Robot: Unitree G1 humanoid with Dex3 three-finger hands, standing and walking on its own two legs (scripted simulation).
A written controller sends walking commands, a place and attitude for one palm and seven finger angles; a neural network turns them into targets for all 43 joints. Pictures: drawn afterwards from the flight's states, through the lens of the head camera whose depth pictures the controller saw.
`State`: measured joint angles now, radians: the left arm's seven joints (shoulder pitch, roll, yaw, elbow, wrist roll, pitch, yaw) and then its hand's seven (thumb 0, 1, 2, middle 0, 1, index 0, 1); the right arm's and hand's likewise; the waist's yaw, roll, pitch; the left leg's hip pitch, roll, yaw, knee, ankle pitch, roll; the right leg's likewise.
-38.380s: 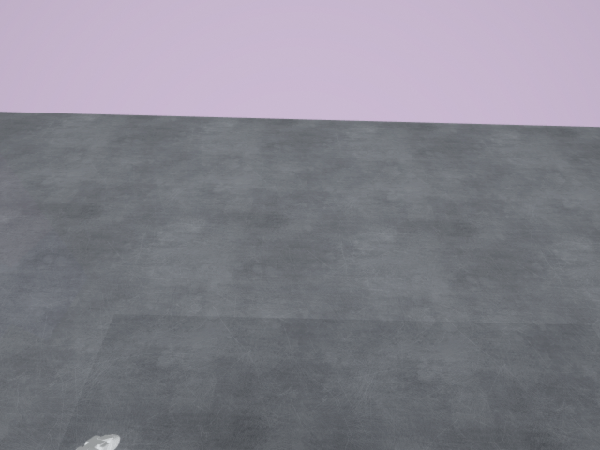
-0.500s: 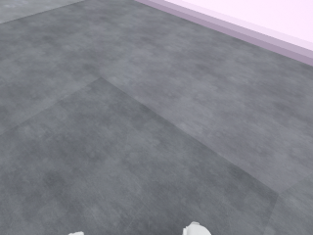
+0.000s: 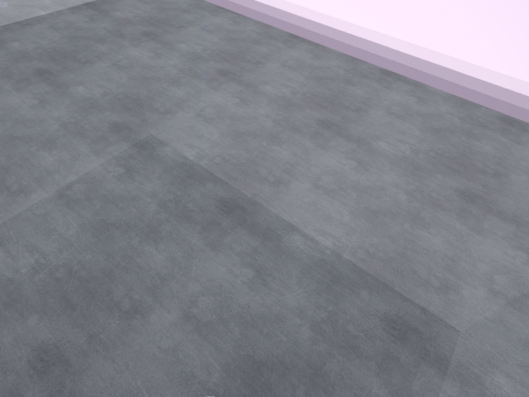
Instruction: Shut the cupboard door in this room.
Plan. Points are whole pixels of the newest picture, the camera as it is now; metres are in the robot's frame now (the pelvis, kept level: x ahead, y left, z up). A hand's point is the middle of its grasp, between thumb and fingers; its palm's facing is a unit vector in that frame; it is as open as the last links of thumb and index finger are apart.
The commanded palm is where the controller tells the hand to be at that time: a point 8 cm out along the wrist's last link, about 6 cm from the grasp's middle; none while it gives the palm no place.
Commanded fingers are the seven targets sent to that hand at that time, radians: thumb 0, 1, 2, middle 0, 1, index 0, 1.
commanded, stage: turn to face it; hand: left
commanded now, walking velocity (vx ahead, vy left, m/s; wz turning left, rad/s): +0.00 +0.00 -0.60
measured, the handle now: out of the picture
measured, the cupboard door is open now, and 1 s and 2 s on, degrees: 24 24 24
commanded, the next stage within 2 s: none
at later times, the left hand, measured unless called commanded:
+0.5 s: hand (180, 359) +0.20 +0.16 -0.15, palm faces -0.26 -0.92 -0.28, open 7.4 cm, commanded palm none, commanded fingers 0.00 0.90 0.90 -0.20 -0.30 -0.20 -0.30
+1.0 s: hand (222, 317) +0.28 +0.10 -0.15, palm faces -0.58 -0.78 -0.23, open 7.4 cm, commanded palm none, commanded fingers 0.00 0.90 0.90 -0.20 -0.30 -0.20 -0.30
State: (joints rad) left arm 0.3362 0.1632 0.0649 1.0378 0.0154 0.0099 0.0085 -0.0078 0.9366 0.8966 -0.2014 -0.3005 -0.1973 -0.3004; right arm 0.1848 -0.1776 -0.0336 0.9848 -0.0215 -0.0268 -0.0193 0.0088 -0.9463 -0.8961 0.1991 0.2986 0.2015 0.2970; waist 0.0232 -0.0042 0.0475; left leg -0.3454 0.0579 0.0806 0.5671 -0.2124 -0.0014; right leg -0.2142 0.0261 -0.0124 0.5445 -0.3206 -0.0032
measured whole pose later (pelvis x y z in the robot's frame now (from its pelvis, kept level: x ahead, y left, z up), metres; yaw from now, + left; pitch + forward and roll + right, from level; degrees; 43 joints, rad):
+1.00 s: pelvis +0.06 +0.00 +0.00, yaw -37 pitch +0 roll -2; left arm 0.14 0.25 0.07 0.86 0.02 0.07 -0.04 0.01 0.91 0.90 -0.20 -0.30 -0.19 -0.30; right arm 0.27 -0.22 -0.03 0.90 -0.03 0.02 -0.01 0.00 -0.90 -0.90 0.20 0.30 0.21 0.30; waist -0.02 0.02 0.08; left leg -0.26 0.18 0.22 0.58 -0.30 -0.04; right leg -0.30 -0.01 -0.08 0.66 -0.35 0.02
